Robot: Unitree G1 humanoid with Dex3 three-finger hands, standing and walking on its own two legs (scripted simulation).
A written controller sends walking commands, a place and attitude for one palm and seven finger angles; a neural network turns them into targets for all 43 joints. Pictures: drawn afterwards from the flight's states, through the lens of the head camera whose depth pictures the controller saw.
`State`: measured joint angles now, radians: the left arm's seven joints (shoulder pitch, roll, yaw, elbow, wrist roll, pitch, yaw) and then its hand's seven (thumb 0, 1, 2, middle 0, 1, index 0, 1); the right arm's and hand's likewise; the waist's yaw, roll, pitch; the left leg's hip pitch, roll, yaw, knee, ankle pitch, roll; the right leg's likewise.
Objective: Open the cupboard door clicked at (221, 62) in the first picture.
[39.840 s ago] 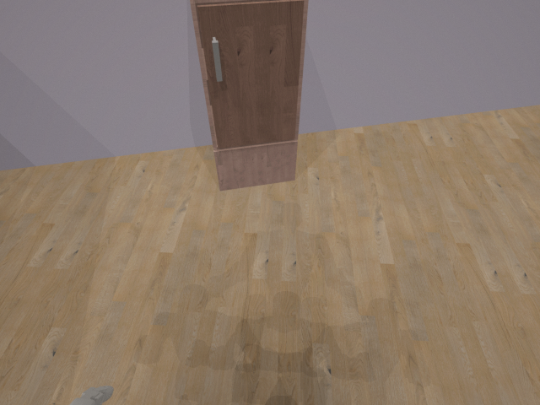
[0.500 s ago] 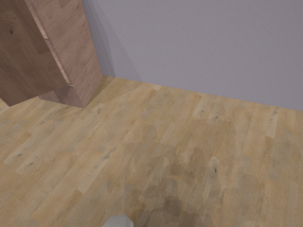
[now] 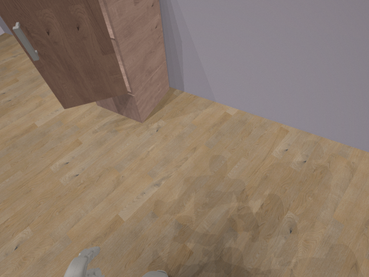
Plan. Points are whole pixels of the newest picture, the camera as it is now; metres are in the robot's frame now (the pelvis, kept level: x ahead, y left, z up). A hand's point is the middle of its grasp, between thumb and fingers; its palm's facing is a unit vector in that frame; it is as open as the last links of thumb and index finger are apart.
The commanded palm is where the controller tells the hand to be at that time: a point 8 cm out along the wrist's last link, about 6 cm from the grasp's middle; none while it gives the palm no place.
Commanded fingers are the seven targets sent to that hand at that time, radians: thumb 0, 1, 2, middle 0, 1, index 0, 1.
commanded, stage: turn to face it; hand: left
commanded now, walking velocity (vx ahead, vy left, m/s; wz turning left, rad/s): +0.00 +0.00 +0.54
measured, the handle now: (27, 41) +0.96 +0.70 -0.03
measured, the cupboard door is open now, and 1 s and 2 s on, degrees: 46 46 46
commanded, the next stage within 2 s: take the last steps up to it in 0.36 s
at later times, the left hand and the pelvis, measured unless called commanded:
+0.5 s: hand out of the picture -0.05 +0.21 -0.18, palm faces +0.33 -0.91 -0.24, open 7.4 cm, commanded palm none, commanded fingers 0.00 0.90 0.90 -0.20 -0.30 -0.20 -0.30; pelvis +0.01 +0.01 +0.00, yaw +16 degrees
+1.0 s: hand out of the picture +0.06 +0.20 -0.14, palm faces +0.40 -0.89 -0.24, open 7.4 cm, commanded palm none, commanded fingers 0.00 0.90 0.90 -0.20 -0.30 -0.20 -0.30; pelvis +0.07 +0.00 +0.01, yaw +22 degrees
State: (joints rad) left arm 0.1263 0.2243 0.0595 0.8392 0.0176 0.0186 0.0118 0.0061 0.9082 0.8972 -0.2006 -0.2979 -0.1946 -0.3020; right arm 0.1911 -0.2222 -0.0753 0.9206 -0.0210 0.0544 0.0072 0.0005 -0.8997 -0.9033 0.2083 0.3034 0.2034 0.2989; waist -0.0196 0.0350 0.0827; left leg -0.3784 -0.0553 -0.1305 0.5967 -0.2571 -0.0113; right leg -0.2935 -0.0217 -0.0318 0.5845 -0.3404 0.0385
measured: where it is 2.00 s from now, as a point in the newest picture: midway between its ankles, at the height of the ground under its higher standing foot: (157, 240)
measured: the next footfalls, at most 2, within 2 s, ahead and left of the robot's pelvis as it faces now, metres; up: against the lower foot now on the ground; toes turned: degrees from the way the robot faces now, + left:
left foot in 0.42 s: +0.03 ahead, +0.12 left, +0.00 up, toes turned +19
right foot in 0.90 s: +0.12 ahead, -0.07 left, +0.00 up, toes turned +14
